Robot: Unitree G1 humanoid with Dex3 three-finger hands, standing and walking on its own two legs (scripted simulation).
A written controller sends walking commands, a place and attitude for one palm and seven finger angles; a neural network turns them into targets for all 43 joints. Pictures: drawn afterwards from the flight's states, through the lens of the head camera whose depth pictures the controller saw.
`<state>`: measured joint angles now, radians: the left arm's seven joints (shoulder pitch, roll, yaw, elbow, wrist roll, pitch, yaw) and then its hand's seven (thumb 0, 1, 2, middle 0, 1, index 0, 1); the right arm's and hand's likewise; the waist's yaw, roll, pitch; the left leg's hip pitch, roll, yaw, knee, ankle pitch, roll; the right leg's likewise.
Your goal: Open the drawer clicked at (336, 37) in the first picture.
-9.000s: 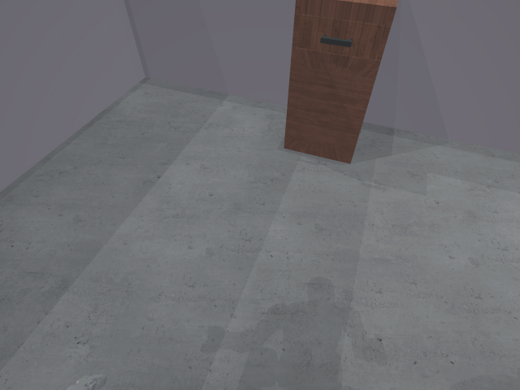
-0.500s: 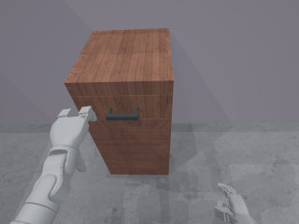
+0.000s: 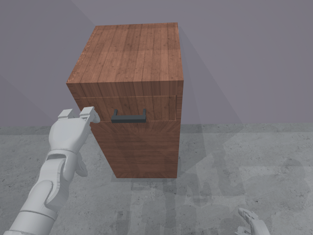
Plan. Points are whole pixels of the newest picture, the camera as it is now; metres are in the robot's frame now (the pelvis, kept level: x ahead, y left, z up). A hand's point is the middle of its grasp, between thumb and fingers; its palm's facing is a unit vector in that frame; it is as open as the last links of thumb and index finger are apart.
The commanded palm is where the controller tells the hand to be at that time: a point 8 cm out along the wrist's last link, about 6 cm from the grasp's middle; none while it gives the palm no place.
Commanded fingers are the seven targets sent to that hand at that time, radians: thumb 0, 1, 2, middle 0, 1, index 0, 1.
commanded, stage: move the hooked fingers above the handle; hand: left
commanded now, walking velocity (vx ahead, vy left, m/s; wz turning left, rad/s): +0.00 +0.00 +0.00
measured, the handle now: (129, 115) +0.54 +0.19 -0.08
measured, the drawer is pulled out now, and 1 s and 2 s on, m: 0.00 0.00 0.00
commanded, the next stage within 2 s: none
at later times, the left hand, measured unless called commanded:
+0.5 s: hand (99, 133) +0.36 +0.22 +0.04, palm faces -0.01 -0.06 -1.00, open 13.8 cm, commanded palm +0.34 +0.22 +0.10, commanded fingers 0.00 -0.50 0.30 -0.30 -1.20 -0.30 -1.20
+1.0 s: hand (111, 125) +0.42 +0.21 +0.01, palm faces -0.04 -0.04 -1.00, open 13.8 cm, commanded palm +0.40 +0.21 +0.07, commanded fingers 0.00 -0.50 0.30 -0.30 -1.20 -0.30 -1.20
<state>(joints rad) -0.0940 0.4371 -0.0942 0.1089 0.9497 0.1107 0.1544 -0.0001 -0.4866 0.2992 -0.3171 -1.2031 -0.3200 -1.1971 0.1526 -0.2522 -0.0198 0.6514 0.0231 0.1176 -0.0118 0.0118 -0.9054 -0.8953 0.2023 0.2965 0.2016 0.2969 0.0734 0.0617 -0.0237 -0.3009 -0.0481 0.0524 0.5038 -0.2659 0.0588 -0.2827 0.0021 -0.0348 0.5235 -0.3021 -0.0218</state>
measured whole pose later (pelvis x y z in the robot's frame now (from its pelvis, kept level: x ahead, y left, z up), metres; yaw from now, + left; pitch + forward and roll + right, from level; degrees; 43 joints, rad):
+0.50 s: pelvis +0.00 -0.02 -0.01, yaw +0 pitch +7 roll +1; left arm -0.31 0.40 -0.13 0.43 0.99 0.10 0.18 0.00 -0.49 0.30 -0.32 -1.20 -0.32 -1.20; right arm 0.17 -0.24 -0.02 0.65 0.03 0.12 -0.03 0.01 -0.90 -0.90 0.20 0.30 0.20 0.30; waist 0.04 0.05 -0.06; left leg -0.39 -0.03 0.05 0.56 -0.29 0.04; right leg -0.37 0.02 -0.04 0.58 -0.33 -0.04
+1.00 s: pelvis +0.01 -0.02 -0.02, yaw +0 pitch +12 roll +0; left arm -0.54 0.40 -0.09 0.79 1.04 0.02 0.29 0.00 -0.49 0.30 -0.32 -1.20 -0.32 -1.20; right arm 0.26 -0.25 -0.06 0.69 0.03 0.11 -0.02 0.01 -0.91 -0.90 0.20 0.30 0.20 0.30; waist -0.03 0.04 -0.11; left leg -0.54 -0.02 0.05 0.66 -0.33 0.04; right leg -0.52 0.03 -0.04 0.66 -0.36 -0.05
